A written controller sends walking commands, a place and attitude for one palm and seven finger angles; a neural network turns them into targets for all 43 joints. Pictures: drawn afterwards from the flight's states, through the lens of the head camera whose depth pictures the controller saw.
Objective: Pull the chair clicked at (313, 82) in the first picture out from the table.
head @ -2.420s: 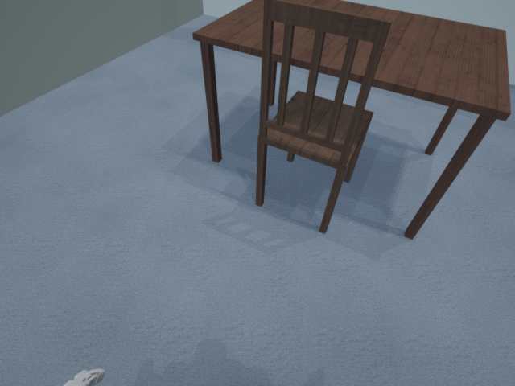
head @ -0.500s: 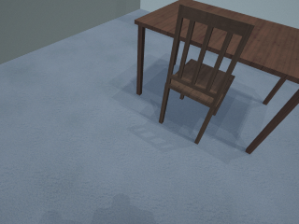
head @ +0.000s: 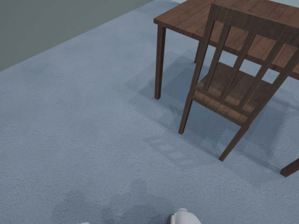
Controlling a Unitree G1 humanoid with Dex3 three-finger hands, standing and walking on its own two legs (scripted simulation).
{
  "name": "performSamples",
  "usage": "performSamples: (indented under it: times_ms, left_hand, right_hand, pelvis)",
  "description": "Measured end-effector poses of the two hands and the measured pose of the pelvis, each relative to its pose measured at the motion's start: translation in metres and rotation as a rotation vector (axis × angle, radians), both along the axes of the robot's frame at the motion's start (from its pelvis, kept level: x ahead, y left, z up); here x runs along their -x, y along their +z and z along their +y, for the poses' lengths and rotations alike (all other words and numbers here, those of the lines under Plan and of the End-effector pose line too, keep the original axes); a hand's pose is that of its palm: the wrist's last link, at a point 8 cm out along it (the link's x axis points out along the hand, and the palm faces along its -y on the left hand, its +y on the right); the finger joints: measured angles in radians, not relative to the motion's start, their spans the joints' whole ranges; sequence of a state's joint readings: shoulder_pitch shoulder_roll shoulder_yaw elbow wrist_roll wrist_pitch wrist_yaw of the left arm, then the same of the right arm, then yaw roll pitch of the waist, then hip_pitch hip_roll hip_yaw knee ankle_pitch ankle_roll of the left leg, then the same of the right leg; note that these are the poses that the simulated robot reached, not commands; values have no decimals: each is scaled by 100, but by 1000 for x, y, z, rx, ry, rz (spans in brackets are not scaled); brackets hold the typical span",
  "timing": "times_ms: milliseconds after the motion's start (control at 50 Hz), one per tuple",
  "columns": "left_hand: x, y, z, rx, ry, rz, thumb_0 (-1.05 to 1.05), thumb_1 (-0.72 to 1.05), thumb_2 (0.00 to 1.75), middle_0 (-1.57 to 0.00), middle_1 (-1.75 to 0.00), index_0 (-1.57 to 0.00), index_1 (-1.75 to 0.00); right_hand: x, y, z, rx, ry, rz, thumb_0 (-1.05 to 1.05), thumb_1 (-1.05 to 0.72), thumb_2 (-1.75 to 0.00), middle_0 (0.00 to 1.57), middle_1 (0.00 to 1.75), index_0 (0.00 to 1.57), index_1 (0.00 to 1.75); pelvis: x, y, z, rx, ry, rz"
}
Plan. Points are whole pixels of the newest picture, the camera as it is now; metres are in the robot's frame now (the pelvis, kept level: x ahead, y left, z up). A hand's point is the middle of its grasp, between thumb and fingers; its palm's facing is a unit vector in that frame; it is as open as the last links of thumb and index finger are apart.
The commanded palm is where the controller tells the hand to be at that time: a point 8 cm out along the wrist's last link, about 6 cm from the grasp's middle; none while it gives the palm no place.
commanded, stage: turn to face it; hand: left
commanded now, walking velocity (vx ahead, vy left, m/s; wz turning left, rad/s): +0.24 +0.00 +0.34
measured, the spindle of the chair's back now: (234, 70) +0.74 -0.38 -0.05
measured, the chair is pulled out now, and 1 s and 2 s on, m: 0.00 0.00 0.00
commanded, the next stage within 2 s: take the last steps up to it in 1.34 s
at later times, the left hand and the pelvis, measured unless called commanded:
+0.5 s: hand (91, 222) +0.16 +0.18 -0.18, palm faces +0.04 -0.99 -0.16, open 7.3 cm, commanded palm none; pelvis +0.17 +0.00 +0.00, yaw -6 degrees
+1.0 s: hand (120, 155) +0.37 +0.11 -0.14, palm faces -0.37 -0.88 -0.30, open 7.4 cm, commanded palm none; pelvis +0.17 -0.03 -0.01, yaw -24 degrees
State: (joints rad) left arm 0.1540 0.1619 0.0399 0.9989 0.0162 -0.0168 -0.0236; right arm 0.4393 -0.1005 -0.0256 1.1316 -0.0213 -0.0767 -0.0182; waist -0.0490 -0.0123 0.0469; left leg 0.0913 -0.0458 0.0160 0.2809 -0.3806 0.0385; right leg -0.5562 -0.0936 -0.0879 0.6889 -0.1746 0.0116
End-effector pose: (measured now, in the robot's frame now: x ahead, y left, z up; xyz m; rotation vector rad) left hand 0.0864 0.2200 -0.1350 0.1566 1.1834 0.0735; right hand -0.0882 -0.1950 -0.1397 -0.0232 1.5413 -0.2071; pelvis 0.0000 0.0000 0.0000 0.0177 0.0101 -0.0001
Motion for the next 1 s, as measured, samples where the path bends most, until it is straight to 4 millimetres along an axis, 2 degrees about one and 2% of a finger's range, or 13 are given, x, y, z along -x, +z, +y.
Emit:
performSamples:
  times_ms: [60, 120, 220, 320, 400, 460, 520, 620, 740, 820, 900, 940, 1000]
  left_hand:
    - [-48, -7, -15, -9, 2, -66, 1, 91, 90, -20, -30, -20, -30]
    - [-71, -5, -22, -16, 52, -110, 1, 91, 89, -20, -30, -20, -30]
    - [-65, 5, -19, -52, 137, -33, 0, 93, 89, -21, -30, -20, -30]
    - [-50, 4, -8, -63, 117, 126, -1, 94, 89, -21, -30, -20, -30]
    - [-48, -5, -1, -31, 112, 214, 0, 93, 89, -20, -30, -20, -30]
    - [-57, -17, 8, -5, 111, 242, 1, 92, 89, -21, -30, -20, -30]
    - [-79, -20, 17, 6, 87, 238, 1, 92, 89, -20, -30, -20, -30]
    - [-130, -10, 30, -8, -1, 178, 1, 91, 89, -20, -30, -20, -30]
    - [-193, 2, 28, -55, -120, 103, 1, 91, 90, -20, -30, -20, -30]
    - [-235, 11, 8, -85, -219, 41, 1, 91, 90, -20, -30, -19, -30]
    - [-271, 18, -26, -115, -323, -45, 1, 91, 90, -20, -30, -19, -30]
    - [-283, 19, -42, -128, -361, -93, 1, 91, 90, -20, -30, -19, -30]
    - [-288, 27, -61, -127, -388, -116, 1, 91, 89, -20, -30, -20, -30]
  right_hand:
    - [-31, -15, -18, -7, 13, 35, 0, -91, -90, 20, 30, 20, 30]
    - [-76, -20, -41, 6, 62, 33, 0, -91, -90, 20, 30, 20, 30]
    - [-185, -7, -70, 70, 141, -122, 1, -91, -90, 20, 30, 20, 30]
    - [-282, 10, -71, 105, 154, -317, 0, -92, -90, 20, 30, 19, 30]
    - [-332, 19, -56, 119, 151, -411, 0, -92, -90, 19, 30, 19, 30]
    - [-353, 22, -41, 137, 142, -453, 0, -91, -90, 20, 30, 20, 30]
    - [-356, 27, -29, 142, 127, -457, 0, -91, -90, 20, 30, 20, 30]
    - [-334, 32, -23, 145, 46, -414, 0, -91, -90, 20, 30, 20, 30]
    - [-293, 29, -43, 181, -92, -365, -1, -92, -90, 20, 30, 20, 30]
    - [-252, 18, -57, 178, -187, -304, -1, -92, -90, 20, 30, 20, 30]
    - [-208, -4, -74, 159, -277, -242, 0, -91, -90, 20, 30, 20, 30]
    - [-189, -15, -82, 149, -306, -202, 0, -91, -90, 20, 30, 20, 30]
    - [-173, -15, -87, 145, -339, -158, 0, -91, -90, 20, 30, 20, 30]
  pelvis:
    - [-38, -14, -15, 4, 23, -8]
    - [-63, -16, -24, 21, 59, -24]
    - [-98, 0, -29, 19, 53, -25]
    - [-125, 6, -25, 21, -1, -5]
    - [-144, 4, -14, 36, -53, -6]
    - [-159, -1, -1, 49, -85, -14]
    - [-168, 0, 6, 47, -125, -24]
    - [-176, 8, 11, 50, -190, -24]
    - [-180, 10, 8, 43, -272, -19]
    - [-179, 7, -2, 33, -329, -21]
    - [-177, -4, -20, 13, -383, -24]
    - [-174, -11, -28, 12, -403, -22]
    - [-172, -6, -33, 15, -423, -22]
